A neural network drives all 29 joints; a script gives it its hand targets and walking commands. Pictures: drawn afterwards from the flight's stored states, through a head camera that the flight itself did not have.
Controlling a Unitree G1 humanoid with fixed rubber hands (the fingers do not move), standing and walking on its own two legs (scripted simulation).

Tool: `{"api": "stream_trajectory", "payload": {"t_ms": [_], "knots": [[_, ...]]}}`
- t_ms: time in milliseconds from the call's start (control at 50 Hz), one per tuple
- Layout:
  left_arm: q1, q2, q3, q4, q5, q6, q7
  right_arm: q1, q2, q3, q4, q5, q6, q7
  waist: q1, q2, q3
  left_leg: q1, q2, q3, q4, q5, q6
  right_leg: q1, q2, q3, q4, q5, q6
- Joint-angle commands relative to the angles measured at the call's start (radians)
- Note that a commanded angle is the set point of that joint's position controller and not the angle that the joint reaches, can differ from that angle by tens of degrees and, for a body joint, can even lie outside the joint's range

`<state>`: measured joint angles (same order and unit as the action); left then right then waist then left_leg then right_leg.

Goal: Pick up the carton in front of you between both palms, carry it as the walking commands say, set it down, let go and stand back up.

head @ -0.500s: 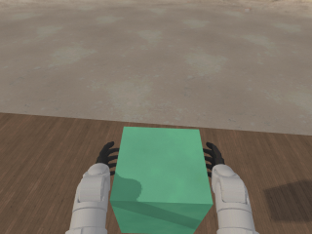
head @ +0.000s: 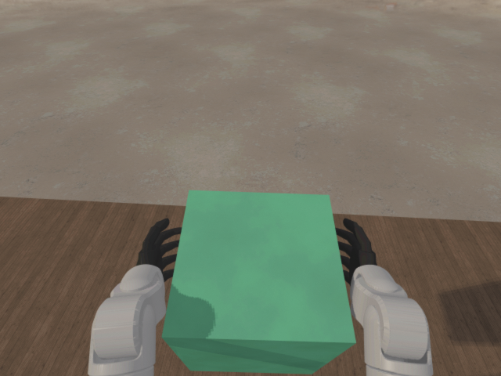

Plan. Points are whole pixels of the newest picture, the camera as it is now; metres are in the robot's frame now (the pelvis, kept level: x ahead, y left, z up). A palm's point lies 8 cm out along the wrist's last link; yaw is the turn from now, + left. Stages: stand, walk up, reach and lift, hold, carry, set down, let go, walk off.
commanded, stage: carry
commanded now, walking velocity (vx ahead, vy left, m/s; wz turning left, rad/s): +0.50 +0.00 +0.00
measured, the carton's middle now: (254, 288) +0.27 +0.00 +0.03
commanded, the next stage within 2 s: none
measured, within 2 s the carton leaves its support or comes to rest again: neither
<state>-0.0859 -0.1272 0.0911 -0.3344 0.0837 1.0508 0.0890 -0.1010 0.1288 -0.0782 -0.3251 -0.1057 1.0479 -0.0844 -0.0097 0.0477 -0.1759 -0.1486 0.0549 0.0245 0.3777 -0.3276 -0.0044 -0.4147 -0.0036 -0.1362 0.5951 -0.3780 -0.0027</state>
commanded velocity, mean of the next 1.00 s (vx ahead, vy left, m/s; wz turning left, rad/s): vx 0.50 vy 0.00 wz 0.00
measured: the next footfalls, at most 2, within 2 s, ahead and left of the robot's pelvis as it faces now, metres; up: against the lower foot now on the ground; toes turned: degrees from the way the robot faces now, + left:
right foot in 0.04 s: +0.10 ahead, -0.10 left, +0.00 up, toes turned -9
left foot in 0.44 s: +0.44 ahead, +0.14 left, +0.00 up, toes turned +14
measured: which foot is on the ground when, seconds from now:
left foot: down 0.00-0.06, up 0.08-0.42, down 0.44-1.00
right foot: up 0.00-0.02, down 0.04-0.48, up 0.50-0.94, down 0.96-1.00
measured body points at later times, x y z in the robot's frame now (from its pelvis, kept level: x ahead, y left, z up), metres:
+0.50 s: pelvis +0.30 +0.04 -0.03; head +0.28 +0.05 +0.42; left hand +0.53 +0.20 +0.05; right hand +0.54 -0.11 +0.05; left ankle +0.40 +0.13 -0.74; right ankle +0.08 -0.09 -0.71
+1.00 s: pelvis +0.63 +0.02 -0.03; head +0.62 +0.01 +0.42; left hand +0.86 +0.18 +0.06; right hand +0.88 -0.12 +0.05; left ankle +0.41 +0.13 -0.72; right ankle +0.76 -0.06 -0.75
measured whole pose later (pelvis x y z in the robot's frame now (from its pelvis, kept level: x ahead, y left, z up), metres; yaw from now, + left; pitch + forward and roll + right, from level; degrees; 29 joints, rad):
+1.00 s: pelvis +0.63 +0.02 -0.03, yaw +3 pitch +3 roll -1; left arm 0.08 -0.13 0.03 -0.56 0.00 1.13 0.15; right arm 0.08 0.14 -0.05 -0.57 0.00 1.13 -0.15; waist 0.01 0.05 -0.11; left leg 0.02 0.11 0.17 0.62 -0.51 -0.03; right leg -0.52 -0.05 -0.24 0.60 -0.11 -0.09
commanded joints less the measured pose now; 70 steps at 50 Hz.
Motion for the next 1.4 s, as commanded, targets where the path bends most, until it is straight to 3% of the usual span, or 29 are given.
{"api": "stream_trajectory", "payload": {"t_ms": [0, 20, 40, 60, 80, 100, 140, 220, 340, 380, 420, 440, 460, 480, 520, 540, 600, 740, 860, 920, 940, 960, 980, 1000, 1060, 1100, 1160, 1280, 1380], "knots": [[-0.323, -0.814, -0.631, -0.148, -0.248, 0.037, -0.063, -0.306, 0.785, 0.622, -0.193, 0.276, 0.047, 0.070, -0.001, 0.100, -0.146, 0.044, 0.147, -0.053, 0.006, 0.281, 0.095, 0.177, 0.048, -0.102, -0.217, 0.174, -0.002], [-0.291, -0.800, -0.605, -0.169, -0.235, 0.051, -0.043, -0.274, 0.767, 0.617, -0.213, 0.284, 0.061, 0.055, 0.005, 0.053, -0.185, -0.108, 0.124, 0.001, 0.108, 0.276, 0.065, 0.414, 0.020, -0.072, -0.242, 0.197, -0.020], [-0.224, -0.777, -0.574, -0.174, -0.216, 0.063, -0.022, -0.269, 0.749, 0.608, -0.238, 0.292, 0.075, 0.040, 0.030, -0.076, -0.221, -0.307, 0.072, 0.067, 0.328, 0.144, 0.025, 0.615, -0.142, 0.144, -0.300, 0.059, -0.061], [-0.189, -0.749, -0.547, -0.185, -0.198, 0.070, -0.001, -0.284, 0.725, 0.608, -0.284, 0.299, 0.092, 0.027, 0.033, -0.325, -0.194, -0.613, -0.022, 0.137, 0.568, -0.119, -0.010, 0.728, -0.419, 0.584, -0.384, 0.002, -0.164], [-0.214, -0.743, -0.532, -0.210, -0.196, 0.077, 0.019, -0.315, 0.708, 0.619, -0.307, 0.318, 0.103, 0.017, 0.040, -0.265, -0.159, -0.700, -0.002, 0.037, 0.706, -0.192, 0.012, 0.700, -0.486, 0.682, -0.370, 0.104, -0.254], [-0.236, -0.735, -0.523, -0.240, -0.207, 0.083, 0.035, -0.309, 0.704, 0.605, -0.303, 0.327, 0.107, 0.004, 0.039, -0.179, -0.134, -0.733, 0.046, -0.002, 0.778, -0.175, 0.023, 0.650, -0.464, 0.612, -0.354, 0.172, -0.257], [-0.284, -0.733, -0.529, -0.286, -0.221, 0.083, 0.060, -0.280, 0.719, 0.574, -0.282, 0.313, 0.099, -0.026, 0.030, -0.083, -0.108, -0.687, 0.101, -0.010, 0.721, -0.063, 0.015, 0.543, -0.396, 0.434, -0.400, 0.161, -0.189], [-0.260, -0.681, -0.548, -0.289, -0.261, 0.061, 0.084, -0.182, 0.684, 0.494, -0.228, 0.245, 0.066, -0.089, 0.028, -0.133, -0.046, -0.572, 0.059, 0.079, 0.472, 0.082, -0.013, 0.443, -0.291, 0.187, -0.453, 0.268, -0.135], [-0.180, -0.625, -0.560, -0.292, -0.271, 0.040, 0.091, -0.119, 0.627, 0.492, -0.253, 0.226, 0.044, -0.117, 0.032, -0.214, 0.037, -0.380, 0.004, 0.185, 0.178, 0.263, 0.018, 0.383, -0.248, 0.035, -0.437, 0.453, -0.088], [-0.167, -0.617, -0.575, -0.312, -0.269, 0.042, 0.082, -0.110, 0.618, 0.509, -0.283, 0.238, 0.045, -0.106, 0.022, -0.221, 0.029, -0.283, -0.009, 0.217, 0.150, 0.271, 0.039, 0.398, -0.250, -0.009, -0.350, 0.576, -0.068], [-0.139, -0.601, -0.592, -0.330, -0.263, 0.049, 0.073, -0.072, 0.608, 0.522, -0.291, 0.247, 0.051, -0.093, -0.002, -0.166, -0.068, 0.016, -0.082, 0.295, 0.105, 0.176, 0.049, 0.332, -0.184, -0.111, -0.064, 0.704, -0.030], [-0.133, -0.582, -0.593, -0.334, -0.259, 0.053, 0.070, -0.061, 0.605, 0.528, -0.300, 0.250, 0.056, -0.084, -0.018, -0.104, -0.133, 0.220, 0.018, 0.160, 0.087, 0.108, 0.056, 0.176, -0.162, -0.097, 0.143, 0.534, -0.004], [-0.117, -0.575, -0.597, -0.352, -0.258, 0.061, 0.065, -0.057, 0.588, 0.536, -0.304, 0.249, 0.059, -0.078, -0.016, 0.164, -0.212, 0.384, 0.319, -0.377, -0.069, -0.168, 0.189, -0.085, -0.060, -0.070, 0.474, 0.262, 0.038], [-0.114, -0.585, -0.615, -0.356, -0.264, 0.065, 0.056, -0.045, 0.614, 0.554, -0.294, 0.257, 0.061, -0.068, -0.006, 0.233, -0.196, 0.405, 0.412, -0.599, -0.200, -0.051, 0.247, -0.258, 0.000, 0.042, 0.661, -0.077, 0.029], [-0.137, -0.649, -0.632, -0.331, -0.261, 0.061, 0.030, -0.092, 0.674, 0.590, -0.320, 0.277, 0.054, -0.038, -0.014, 0.064, -0.173, 0.285, 0.358, -0.386, -0.151, 0.205, 0.214, -0.274, -0.111, 0.134, 0.752, -0.018, -0.020], [-0.155, -0.691, -0.638, -0.318, -0.251, 0.052, 0.018, -0.130, 0.707, 0.611, -0.318, 0.280, 0.047, -0.021, -0.006, -0.015, -0.157, 0.203, 0.335, -0.295, -0.160, 0.194, 0.174, -0.249, -0.144, 0.147, 0.682, 0.047, -0.028], [-0.135, -0.750, -0.640, -0.269, -0.215, 0.026, -0.001, -0.157, 0.744, 0.652, -0.300, 0.297, 0.028, 0.022, 0.000, 0.041, -0.119, 0.069, 0.261, -0.099, -0.232, 0.069, 0.114, -0.173, -0.141, 0.095, 0.501, 0.153, -0.021], [-0.114, -0.708, -0.635, -0.260, -0.190, 0.025, 0.015, -0.097, 0.663, 0.618, -0.271, 0.277, 0.028, 0.031, -0.004, 0.078, 0.000, 0.142, 0.206, 0.053, -0.278, 0.176, 0.125, -0.271, -0.118, -0.007, 0.127, 0.319, 0.019], [-0.137, -0.628, -0.624, -0.332, -0.237, 0.064, 0.038, -0.076, 0.608, 0.569, -0.305, 0.259, 0.062, -0.028, -0.011, 0.097, 0.094, 0.197, 0.196, 0.124, -0.211, 0.391, 0.112, -0.213, -0.085, -0.059, -0.035, 0.355, -0.020], [-0.125, -0.587, -0.594, -0.333, -0.249, 0.075, 0.051, -0.100, 0.580, 0.567, -0.333, 0.262, 0.077, -0.054, 0.004, 0.099, 0.032, 0.174, 0.176, 0.195, 0.019, 0.647, 0.082, 0.018, -0.015, -0.129, -0.063, 0.282, -0.050], [-0.115, -0.574, -0.581, -0.322, -0.249, 0.075, 0.057, -0.112, 0.568, 0.571, -0.342, 0.264, 0.080, -0.062, 0.025, 0.044, -0.036, 0.115, 0.125, 0.233, 0.221, 0.681, 0.053, 0.205, 0.037, -0.154, -0.099, 0.243, -0.048], [-0.114, -0.558, -0.567, -0.328, -0.247, 0.077, 0.061, -0.131, 0.545, 0.573, -0.351, 0.266, 0.082, -0.071, 0.057, -0.044, -0.118, -0.058, 0.091, 0.208, 0.465, 0.486, 0.030, 0.418, -0.080, 0.007, -0.112, 0.144, -0.056], [-0.140, -0.537, -0.559, -0.333, -0.249, 0.074, 0.064, -0.138, 0.547, 0.588, -0.372, 0.272, 0.087, -0.076, 0.066, -0.355, -0.226, -0.378, -0.042, 0.160, 0.825, 0.160, -0.022, 0.662, -0.387, 0.567, -0.249, -0.038, -0.204], [-0.129, -0.564, -0.563, -0.323, -0.261, 0.074, 0.064, -0.162, 0.549, 0.586, -0.382, 0.278, 0.086, -0.078, 0.070, -0.376, -0.199, -0.516, -0.087, 0.032, 0.993, -0.149, -0.004, 0.651, -0.408, 0.699, -0.366, 0.138, -0.237], [-0.266, -0.641, -0.585, -0.326, -0.287, 0.045, 0.045, -0.234, 0.642, 0.566, -0.313, 0.262, 0.059, -0.075, 0.041, -0.100, -0.181, -0.536, 0.054, -0.048, 0.996, -0.027, 0.057, 0.473, -0.345, 0.383, -0.275, 0.376, -0.174], [-0.368, -0.662, -0.591, -0.283, -0.290, 0.020, 0.041, -0.289, 0.657, 0.542, -0.254, 0.231, 0.035, -0.079, 0.027, -0.123, -0.170, -0.470, 0.055, -0.012, 0.893, 0.039, 0.054, 0.358, -0.300, 0.267, -0.323, 0.268, -0.139], [-0.432, -0.617, -0.552, -0.185, -0.264, -0.006, 0.050, -0.359, 0.632, 0.503, -0.146, 0.191, 0.007, -0.099, 0.028, -0.161, -0.123, -0.511, 0.057, 0.025, 0.757, 0.108, 0.045, 0.316, -0.278, 0.187, -0.373, 0.186, -0.158], [-0.607, -0.555, -0.443, 0.058, -0.184, -0.041, 0.105, -0.599, 0.575, 0.437, 0.060, 0.180, -0.028, -0.124, 0.053, -0.149, -0.045, -0.600, 0.042, 0.086, 0.428, 0.260, 0.041, 0.383, -0.226, 0.094, -0.330, 0.332, -0.194], [-0.782, -0.600, -0.392, 0.219, -0.141, -0.075, 0.129, -0.766, 0.608, 0.376, 0.210, 0.176, -0.061, -0.125, 0.060, -0.168, -0.001, -0.485, -0.012, 0.130, 0.213, 0.302, 0.082, 0.406, -0.204, 0.067, -0.270, 0.508, -0.152]]}}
